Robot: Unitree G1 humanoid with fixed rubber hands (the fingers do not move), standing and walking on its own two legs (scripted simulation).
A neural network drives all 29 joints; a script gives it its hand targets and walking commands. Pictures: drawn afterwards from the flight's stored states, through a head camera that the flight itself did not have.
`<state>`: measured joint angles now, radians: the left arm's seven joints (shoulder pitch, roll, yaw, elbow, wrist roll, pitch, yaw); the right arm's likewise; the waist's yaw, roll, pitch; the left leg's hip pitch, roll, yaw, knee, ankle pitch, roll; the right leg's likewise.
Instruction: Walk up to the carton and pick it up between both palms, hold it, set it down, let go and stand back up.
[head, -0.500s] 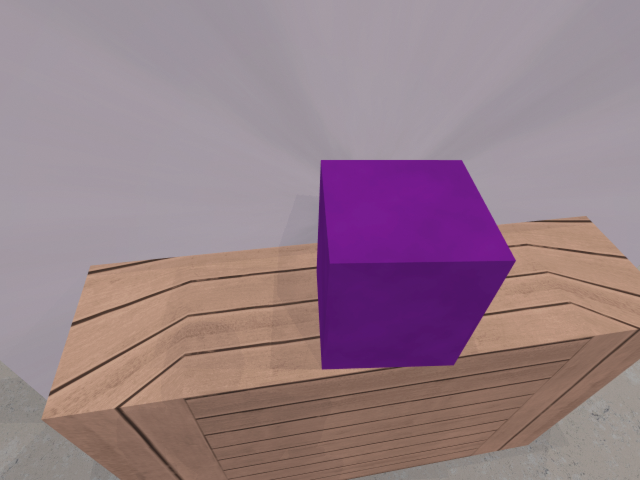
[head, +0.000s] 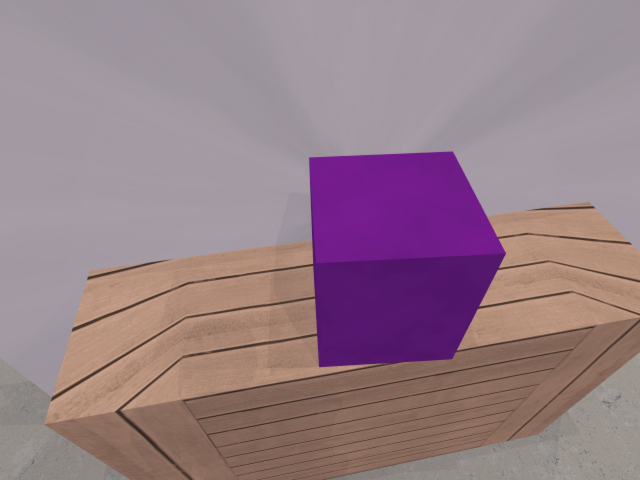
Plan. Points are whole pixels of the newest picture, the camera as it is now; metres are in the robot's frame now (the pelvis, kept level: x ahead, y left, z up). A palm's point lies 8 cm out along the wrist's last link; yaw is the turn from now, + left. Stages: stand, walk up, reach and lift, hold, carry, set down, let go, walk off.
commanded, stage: reach and lift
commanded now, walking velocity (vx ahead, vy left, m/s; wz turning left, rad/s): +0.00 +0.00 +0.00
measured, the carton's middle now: (383, 262) +0.43 -0.08 +0.03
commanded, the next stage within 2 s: none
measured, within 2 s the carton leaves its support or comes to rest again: neither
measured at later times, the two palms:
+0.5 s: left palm out of the picture +0.13 +0.17 -0.11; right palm out of the picture +0.12 -0.22 -0.13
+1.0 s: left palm out of the picture +0.10 +0.18 -0.08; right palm out of the picture +0.09 -0.22 -0.10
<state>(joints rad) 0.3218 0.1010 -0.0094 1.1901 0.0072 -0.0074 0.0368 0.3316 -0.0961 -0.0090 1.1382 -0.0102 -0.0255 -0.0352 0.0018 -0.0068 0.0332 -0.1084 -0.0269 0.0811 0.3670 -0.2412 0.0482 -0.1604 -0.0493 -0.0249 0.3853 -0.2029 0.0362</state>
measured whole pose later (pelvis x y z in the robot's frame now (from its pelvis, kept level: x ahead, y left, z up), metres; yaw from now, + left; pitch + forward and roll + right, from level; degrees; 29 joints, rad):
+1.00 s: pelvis -0.04 -0.05 +0.00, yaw +0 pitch +3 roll +1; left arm 0.16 0.17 0.02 0.48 -0.05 0.39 -0.03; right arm 0.31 -0.09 0.08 0.41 0.09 0.24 -0.14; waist 0.03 0.03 -0.02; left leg -0.24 0.03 0.04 0.32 -0.13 -0.02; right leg -0.29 0.02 -0.02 0.34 -0.10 -0.04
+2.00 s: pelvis +0.02 -0.03 +0.00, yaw +1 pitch +3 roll +0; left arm 0.38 0.01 -0.13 0.13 0.02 -0.01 0.17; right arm 0.41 -0.30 -0.02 0.33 0.26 -0.27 0.12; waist 0.01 -0.01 -0.05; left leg -0.12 0.01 0.04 0.26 -0.19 -0.01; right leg -0.19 0.00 -0.02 0.32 -0.18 -0.02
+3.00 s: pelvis +0.00 -0.04 +0.01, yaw -1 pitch -2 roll +0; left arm -0.02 0.03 -0.01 -0.14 -0.07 0.52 0.24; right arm -0.07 -0.41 0.00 0.25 0.39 0.11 0.09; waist -0.03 -0.03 0.03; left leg -0.01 0.02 0.06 0.19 -0.15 -0.02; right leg -0.09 0.02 0.00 0.26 -0.14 -0.03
